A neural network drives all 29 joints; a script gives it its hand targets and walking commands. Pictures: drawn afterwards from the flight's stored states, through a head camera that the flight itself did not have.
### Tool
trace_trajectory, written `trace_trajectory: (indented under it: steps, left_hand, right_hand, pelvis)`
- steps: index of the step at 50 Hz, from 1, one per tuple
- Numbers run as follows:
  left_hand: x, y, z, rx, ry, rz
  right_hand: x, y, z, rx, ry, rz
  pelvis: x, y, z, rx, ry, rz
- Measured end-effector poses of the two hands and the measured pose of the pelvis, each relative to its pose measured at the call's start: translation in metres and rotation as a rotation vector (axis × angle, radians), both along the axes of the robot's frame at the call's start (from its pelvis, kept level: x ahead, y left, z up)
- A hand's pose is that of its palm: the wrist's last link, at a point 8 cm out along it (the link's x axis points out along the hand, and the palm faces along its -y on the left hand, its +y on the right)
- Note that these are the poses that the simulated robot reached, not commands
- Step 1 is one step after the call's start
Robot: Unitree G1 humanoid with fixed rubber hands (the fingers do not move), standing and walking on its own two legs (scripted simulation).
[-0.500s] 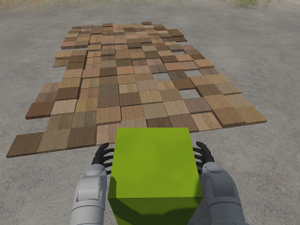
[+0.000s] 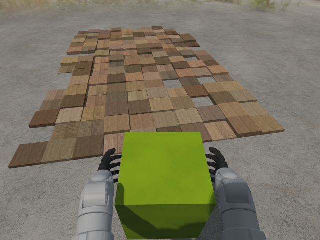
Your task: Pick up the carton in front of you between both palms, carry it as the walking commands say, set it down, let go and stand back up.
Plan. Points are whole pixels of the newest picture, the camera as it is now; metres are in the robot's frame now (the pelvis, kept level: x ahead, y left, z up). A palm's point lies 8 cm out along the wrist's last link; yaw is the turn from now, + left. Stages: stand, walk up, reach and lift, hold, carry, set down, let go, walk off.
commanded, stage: hold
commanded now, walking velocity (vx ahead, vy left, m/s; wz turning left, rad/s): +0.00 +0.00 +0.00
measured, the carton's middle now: (162, 187) +0.30 +0.00 -0.02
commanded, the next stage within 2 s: carry in 0.16 s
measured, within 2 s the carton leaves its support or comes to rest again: neither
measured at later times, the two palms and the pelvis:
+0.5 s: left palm (102, 148) +0.36 +0.17 +0.08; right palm (211, 145) +0.36 -0.13 +0.08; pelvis +0.09 +0.01 -0.02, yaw -1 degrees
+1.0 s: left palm (112, 101) +0.58 +0.18 +0.09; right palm (197, 104) +0.55 -0.13 +0.09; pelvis +0.34 +0.04 +0.00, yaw -2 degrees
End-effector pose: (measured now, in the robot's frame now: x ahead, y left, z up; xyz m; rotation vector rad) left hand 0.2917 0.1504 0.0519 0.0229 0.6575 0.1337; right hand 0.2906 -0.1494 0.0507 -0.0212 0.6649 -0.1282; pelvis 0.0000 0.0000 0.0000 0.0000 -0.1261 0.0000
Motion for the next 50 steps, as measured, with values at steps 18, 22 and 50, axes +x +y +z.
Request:
trace_trajectory:
  steps: [18,22,50]
  left_hand:
    - [0.028,0.006,0.015,-0.009,-0.096,0.020]
    - [0.049,0.015,0.026,-0.032,-0.133,0.042]
    - [0.290,0.025,0.036,-0.103,-0.027,0.013]
  right_hand:
    - [0.032,0.006,0.015,0.015,-0.097,-0.002]
    - [0.055,0.015,0.029,0.023,-0.133,0.001]
    - [0.264,0.023,0.039,0.087,-0.031,-0.178]
  pelvis:
    - [0.033,0.003,-0.013,-0.006,0.145,0.019]
    - [0.062,0.009,-0.018,0.007,0.178,0.011]
    - [0.345,0.040,0.001,-0.022,0.218,-0.027]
